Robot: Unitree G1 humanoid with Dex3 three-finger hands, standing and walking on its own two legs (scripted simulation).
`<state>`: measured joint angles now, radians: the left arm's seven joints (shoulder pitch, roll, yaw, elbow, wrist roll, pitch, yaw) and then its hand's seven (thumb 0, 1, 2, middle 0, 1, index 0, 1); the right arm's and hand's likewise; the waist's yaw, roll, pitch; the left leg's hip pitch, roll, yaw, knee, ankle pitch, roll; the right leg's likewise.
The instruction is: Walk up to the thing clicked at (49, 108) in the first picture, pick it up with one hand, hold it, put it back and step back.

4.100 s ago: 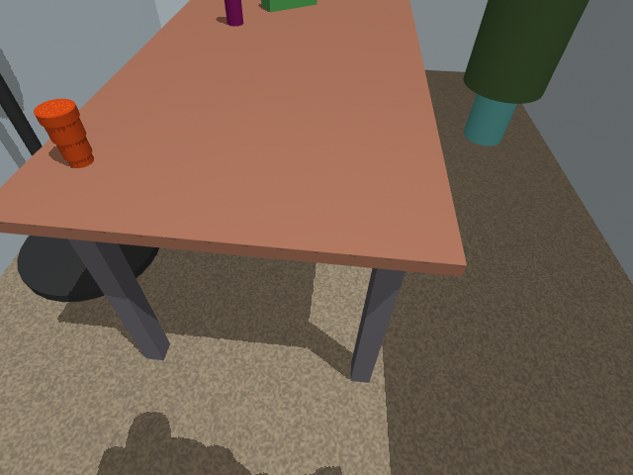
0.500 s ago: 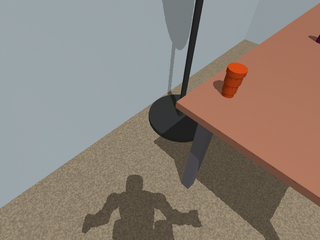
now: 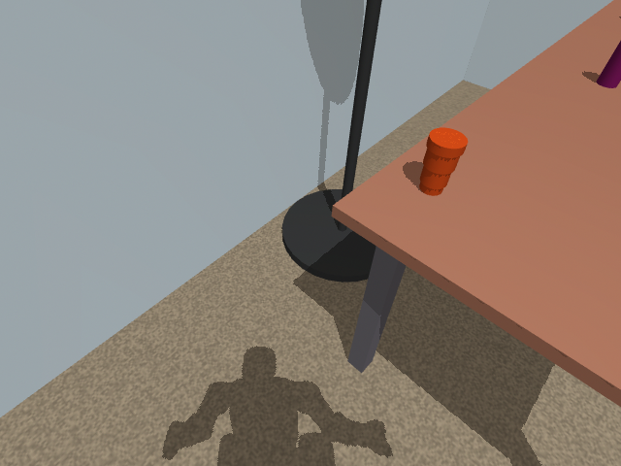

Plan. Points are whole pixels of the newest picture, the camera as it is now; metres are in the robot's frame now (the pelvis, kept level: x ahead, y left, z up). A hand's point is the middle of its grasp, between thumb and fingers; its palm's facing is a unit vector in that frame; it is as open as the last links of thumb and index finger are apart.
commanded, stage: stand
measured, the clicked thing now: (439, 164) +0.67 -0.27 +0.02
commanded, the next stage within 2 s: none
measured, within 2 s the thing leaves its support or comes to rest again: neither
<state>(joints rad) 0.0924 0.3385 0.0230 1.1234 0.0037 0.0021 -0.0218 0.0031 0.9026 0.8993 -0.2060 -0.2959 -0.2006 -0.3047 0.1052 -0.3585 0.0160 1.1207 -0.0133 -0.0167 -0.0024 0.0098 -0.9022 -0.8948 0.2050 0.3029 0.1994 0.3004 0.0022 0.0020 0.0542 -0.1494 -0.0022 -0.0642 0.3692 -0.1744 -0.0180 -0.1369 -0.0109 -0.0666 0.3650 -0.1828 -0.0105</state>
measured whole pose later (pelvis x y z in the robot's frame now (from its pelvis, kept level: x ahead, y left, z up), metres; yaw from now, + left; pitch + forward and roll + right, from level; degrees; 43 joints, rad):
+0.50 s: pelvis +0.01 +0.00 +0.00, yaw +0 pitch -2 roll +0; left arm 0.10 0.35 0.01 1.15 0.00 -0.01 -0.01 0.00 0.90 0.90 -0.21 -0.30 -0.20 -0.30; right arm 0.10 -0.36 0.02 1.15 -0.01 -0.01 0.00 0.01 -0.90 -0.89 0.21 0.30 0.20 0.30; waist 0.00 0.01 0.04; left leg -0.11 0.00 -0.06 0.31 -0.16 -0.02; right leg -0.11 -0.01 -0.06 0.33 -0.18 -0.01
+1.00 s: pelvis +0.02 -0.01 +0.00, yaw -1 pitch -2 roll +0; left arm 0.10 0.34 0.00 1.15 0.00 -0.01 -0.01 0.00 0.90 0.90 -0.21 -0.30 -0.20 -0.30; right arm 0.11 -0.36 0.02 1.15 -0.01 -0.01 0.00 0.01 -0.90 -0.89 0.21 0.30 0.20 0.30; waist 0.00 0.02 0.05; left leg -0.10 0.01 -0.05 0.30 -0.17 -0.03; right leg -0.11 0.00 -0.06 0.32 -0.19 -0.02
